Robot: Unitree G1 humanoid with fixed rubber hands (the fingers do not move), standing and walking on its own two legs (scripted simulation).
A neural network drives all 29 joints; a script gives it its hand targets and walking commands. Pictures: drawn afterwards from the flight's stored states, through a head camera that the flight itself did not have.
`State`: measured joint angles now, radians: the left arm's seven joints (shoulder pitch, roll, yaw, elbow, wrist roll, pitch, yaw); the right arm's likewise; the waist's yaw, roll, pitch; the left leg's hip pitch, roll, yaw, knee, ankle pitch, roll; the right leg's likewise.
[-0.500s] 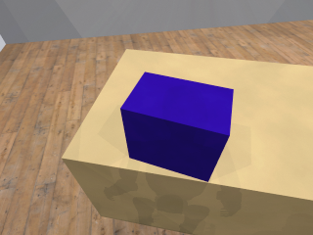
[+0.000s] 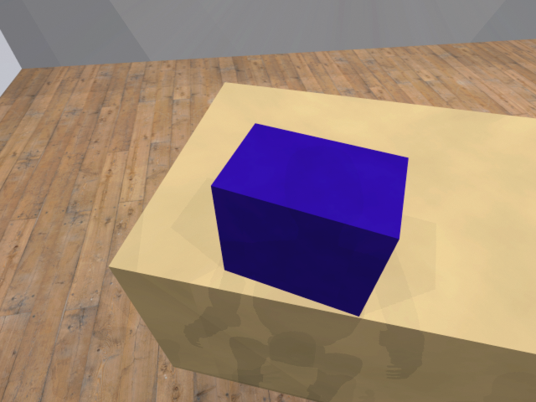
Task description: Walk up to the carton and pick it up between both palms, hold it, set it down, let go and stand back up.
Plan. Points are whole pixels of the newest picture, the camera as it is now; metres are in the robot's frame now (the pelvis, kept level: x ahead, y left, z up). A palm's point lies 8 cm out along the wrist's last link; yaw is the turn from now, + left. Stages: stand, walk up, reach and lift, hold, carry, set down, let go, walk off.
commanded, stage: stand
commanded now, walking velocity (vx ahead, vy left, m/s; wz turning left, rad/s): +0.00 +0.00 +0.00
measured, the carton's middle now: (307, 219) +0.44 -0.05 +0.01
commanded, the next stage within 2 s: none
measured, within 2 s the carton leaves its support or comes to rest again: neither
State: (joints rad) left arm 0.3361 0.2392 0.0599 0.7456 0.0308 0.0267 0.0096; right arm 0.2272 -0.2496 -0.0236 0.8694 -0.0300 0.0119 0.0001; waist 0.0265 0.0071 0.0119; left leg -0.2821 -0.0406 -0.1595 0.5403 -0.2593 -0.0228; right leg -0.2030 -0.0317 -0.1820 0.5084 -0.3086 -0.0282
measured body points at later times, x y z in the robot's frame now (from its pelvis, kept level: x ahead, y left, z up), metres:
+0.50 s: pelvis +0.01 +0.00 +0.00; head +0.02 +0.01 +0.45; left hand +0.02 +0.26 -0.14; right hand +0.07 -0.25 -0.14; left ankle +0.02 +0.13 -0.73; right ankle -0.02 -0.09 -0.73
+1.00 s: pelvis +0.01 +0.01 +0.00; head +0.03 +0.01 +0.45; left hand -0.01 +0.24 -0.16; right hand +0.03 -0.23 -0.15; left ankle +0.02 +0.13 -0.73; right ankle -0.02 -0.09 -0.73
